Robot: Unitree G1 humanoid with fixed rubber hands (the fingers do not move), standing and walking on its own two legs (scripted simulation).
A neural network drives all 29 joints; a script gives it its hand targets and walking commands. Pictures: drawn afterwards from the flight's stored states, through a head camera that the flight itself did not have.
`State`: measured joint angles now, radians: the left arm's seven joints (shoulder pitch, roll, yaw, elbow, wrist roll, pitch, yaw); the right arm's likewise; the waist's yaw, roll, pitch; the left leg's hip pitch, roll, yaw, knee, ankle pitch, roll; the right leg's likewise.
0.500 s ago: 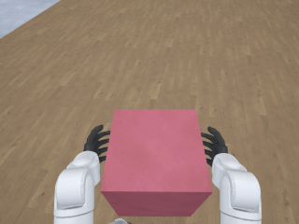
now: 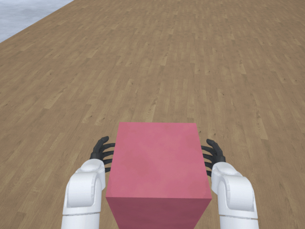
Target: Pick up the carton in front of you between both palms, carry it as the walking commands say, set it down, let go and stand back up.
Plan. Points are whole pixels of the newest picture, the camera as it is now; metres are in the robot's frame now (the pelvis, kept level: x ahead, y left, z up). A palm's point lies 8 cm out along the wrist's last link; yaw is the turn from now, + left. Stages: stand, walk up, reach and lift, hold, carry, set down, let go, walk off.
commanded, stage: carry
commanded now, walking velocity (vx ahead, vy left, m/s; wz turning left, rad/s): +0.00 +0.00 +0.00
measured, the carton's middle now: (156, 178) +0.27 +0.00 -0.03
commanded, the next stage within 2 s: hold in 1.50 s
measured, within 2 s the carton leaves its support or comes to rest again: neither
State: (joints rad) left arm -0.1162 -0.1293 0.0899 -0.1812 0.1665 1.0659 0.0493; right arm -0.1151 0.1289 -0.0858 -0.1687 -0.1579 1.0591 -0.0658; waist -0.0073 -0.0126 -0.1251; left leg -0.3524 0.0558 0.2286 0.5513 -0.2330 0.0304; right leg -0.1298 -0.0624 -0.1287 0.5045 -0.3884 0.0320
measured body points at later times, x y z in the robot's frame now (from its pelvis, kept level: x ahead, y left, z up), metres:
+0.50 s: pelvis -0.02 -0.01 -0.01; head -0.02 -0.01 +0.44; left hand +0.29 +0.13 +0.02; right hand +0.28 -0.17 +0.02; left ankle +0.01 +0.09 -0.74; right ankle -0.12 -0.11 -0.74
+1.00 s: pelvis -0.05 -0.01 +0.00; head -0.08 -0.01 +0.45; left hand +0.24 +0.14 +0.03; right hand +0.24 -0.17 +0.03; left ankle +0.01 +0.09 -0.74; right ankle -0.12 -0.11 -0.74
